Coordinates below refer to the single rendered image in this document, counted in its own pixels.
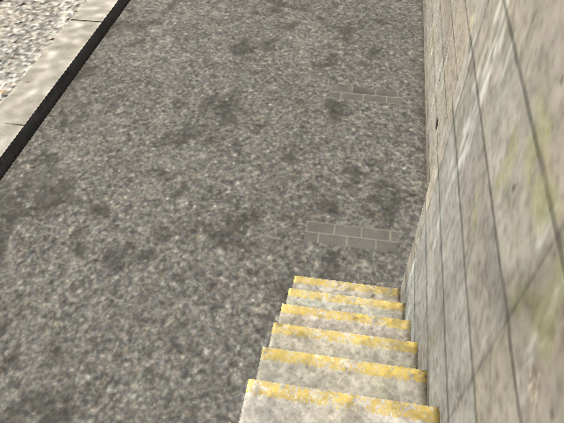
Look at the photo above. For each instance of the stairs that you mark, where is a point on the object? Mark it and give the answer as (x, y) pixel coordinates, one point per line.
(340, 353)

